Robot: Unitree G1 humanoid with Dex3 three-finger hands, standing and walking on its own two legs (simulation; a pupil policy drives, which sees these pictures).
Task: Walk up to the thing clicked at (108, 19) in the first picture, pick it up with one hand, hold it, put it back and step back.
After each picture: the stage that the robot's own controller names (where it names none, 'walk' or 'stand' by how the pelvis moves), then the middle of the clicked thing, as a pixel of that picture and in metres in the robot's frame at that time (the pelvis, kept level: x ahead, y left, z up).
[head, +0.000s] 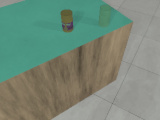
stand; (104, 16) +0.84 -0.11 -0.04
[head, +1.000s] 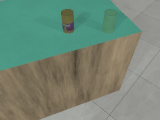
sink last; (109, 21) +0.76 -0.10 -0.02
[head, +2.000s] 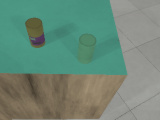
rise first; (86, 49) +0.48 +0.04 -0.01
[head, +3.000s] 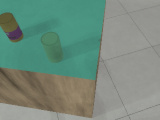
rise first; (53, 48) +0.46 +0.17 +0.00
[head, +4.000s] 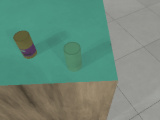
walk; (73, 57) +0.46 +0.07 -0.02
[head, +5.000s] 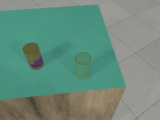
stand; (82, 66) +0.45 +0.02 -0.04
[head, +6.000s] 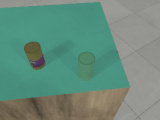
stand; (86, 66) +0.44 +0.01 -0.04
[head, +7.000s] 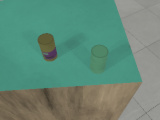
stand; (98, 60) +0.45 -0.04 -0.03
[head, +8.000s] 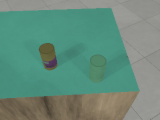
stand; (97, 69) +0.44 -0.04 -0.04
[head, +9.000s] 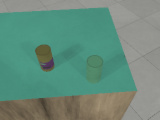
stand; (94, 69) +0.44 -0.03 -0.05
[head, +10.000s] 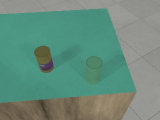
stand; (93, 71) +0.44 -0.02 -0.05
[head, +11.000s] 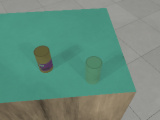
stand; (93, 70) +0.43 -0.02 -0.05
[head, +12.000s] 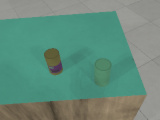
rise first; (102, 73) +0.43 -0.04 -0.04
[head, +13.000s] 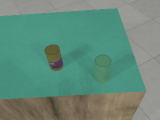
go down; (102, 69) +0.44 -0.03 -0.04
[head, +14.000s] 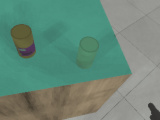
go down; (86, 53) +0.44 -0.05 +0.00
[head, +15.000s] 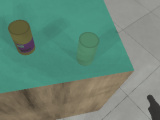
close in; (86, 49) +0.44 -0.04 +0.02
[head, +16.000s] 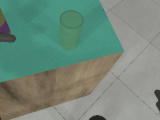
close; (70, 31) +0.47 -0.03 +0.05
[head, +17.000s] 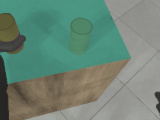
lift; (79, 37) +0.46 -0.03 +0.05
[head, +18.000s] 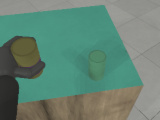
lift; (96, 66) +0.44 -0.04 +0.01
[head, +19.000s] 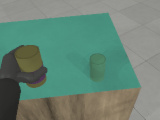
hold; (97, 68) +0.46 -0.04 -0.02
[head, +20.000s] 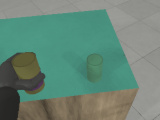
hold; (94, 68) +0.45 -0.03 -0.02
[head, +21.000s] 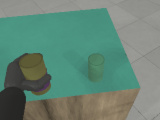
hold; (95, 68) +0.44 -0.04 -0.02
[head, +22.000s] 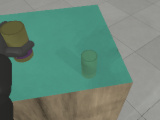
crouch; (88, 64) +0.46 -0.03 -0.02
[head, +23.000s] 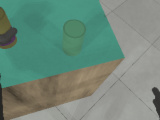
lower; (73, 39) +0.45 -0.03 +0.02
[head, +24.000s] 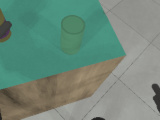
lower; (71, 36) +0.45 -0.03 +0.05
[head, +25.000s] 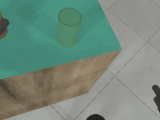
lower; (68, 29) +0.47 -0.03 +0.05
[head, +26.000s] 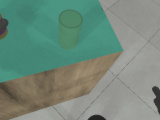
lower; (69, 31) +0.47 -0.03 +0.05
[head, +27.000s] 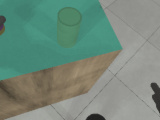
rest; (68, 29) +0.47 -0.03 +0.06
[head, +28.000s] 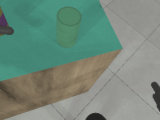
withdraw; (67, 29) +0.47 -0.03 +0.06
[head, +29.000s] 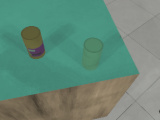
sink last; (91, 54) +0.44 -0.05 +0.01
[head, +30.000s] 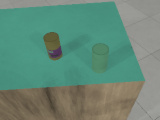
stand; (99, 58) +0.47 -0.03 +0.01
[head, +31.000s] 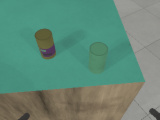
stand; (97, 58) +0.44 -0.03 +0.02
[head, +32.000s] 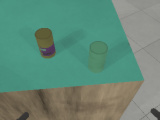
stand; (97, 57) +0.45 -0.04 +0.02
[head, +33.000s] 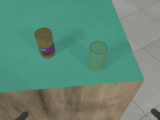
stand; (97, 57) +0.45 -0.04 +0.02
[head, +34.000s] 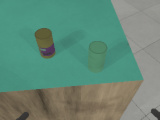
stand; (96, 57) +0.45 -0.03 +0.02
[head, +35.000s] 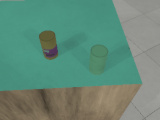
stand; (97, 60) +0.45 -0.03 +0.00
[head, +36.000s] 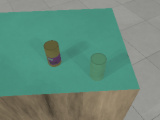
walk; (97, 67) +0.45 -0.04 -0.04
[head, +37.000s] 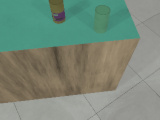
walk; (101, 19) +0.65 -0.05 -0.03
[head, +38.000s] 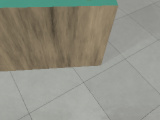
walk; out of the picture +0.96 -0.03 -0.03
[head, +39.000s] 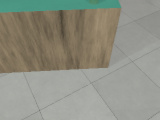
stand; out of the picture +1.05 -0.05 -0.03
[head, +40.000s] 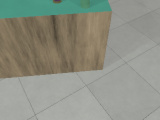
stand; out of the picture +1.05 -0.02 -0.05
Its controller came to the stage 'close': yes
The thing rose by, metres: 0.00
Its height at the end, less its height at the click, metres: +0.00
